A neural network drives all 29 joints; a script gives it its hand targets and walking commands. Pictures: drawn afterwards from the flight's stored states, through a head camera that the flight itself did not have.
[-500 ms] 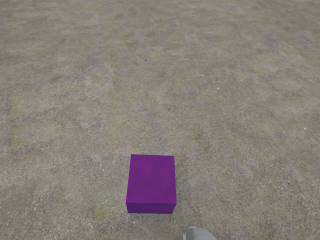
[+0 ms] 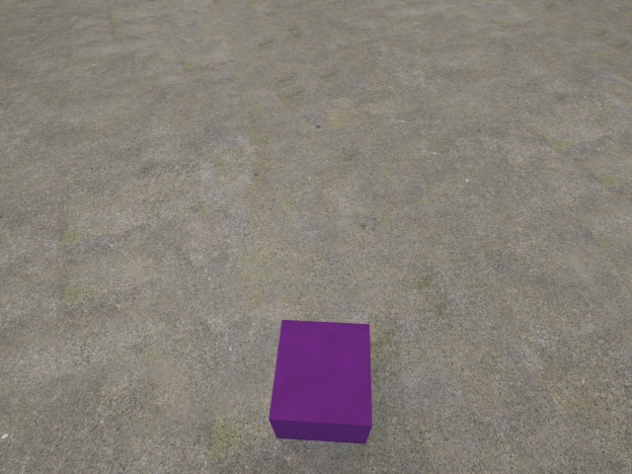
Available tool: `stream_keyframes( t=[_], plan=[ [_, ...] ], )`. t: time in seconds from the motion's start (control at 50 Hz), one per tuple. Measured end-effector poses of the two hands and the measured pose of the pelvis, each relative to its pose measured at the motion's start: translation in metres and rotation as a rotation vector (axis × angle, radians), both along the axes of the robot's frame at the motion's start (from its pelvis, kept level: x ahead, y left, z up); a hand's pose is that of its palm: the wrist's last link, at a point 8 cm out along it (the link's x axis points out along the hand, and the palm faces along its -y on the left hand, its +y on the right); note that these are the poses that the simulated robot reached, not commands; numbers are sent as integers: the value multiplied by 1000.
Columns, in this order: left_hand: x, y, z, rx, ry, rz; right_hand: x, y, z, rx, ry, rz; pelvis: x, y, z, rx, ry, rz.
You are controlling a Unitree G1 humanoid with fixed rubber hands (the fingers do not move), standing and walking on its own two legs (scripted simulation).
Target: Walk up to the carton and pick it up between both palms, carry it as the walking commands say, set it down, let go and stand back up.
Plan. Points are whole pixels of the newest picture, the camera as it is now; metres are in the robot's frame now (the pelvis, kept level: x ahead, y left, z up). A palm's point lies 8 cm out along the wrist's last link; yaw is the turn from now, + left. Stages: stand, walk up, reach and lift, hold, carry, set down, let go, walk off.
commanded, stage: walk up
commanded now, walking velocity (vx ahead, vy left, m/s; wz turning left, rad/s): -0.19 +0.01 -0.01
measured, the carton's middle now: (323, 381) +0.45 +0.03 -0.67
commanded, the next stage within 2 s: stand in 0.82 s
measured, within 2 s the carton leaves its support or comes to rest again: neither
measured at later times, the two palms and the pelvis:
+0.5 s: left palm out of the picture -0.09 +0.22 -0.14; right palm out of the picture -0.06 -0.20 -0.15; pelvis -0.06 +0.01 +0.00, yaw +0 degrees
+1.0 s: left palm out of the picture -0.10 +0.25 -0.14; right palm out of the picture -0.08 -0.20 -0.14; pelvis -0.06 +0.02 +0.00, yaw -1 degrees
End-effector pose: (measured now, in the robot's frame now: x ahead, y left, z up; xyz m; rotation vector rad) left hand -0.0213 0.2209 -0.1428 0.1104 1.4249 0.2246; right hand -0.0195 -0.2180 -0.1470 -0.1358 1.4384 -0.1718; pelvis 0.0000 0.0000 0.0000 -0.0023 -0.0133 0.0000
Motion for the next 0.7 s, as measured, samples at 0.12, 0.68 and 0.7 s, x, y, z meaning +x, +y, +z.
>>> stream_keyframes(
  t=[0.12,0.68,0.7],
  plan=[
    [-19,31,-8,31,32,-13,-5,-7,1,-65,-16,-7,-21,14,-7,-2,4,-3],
    [-80,6,-1,-42,19,-56,-75,3,10,-24,-25,-26,-66,16,4,8,-21,-10],
    [-79,10,-1,-36,16,-57,-77,3,10,-26,-20,-25,-66,17,4,9,-20,-9]
  ],
)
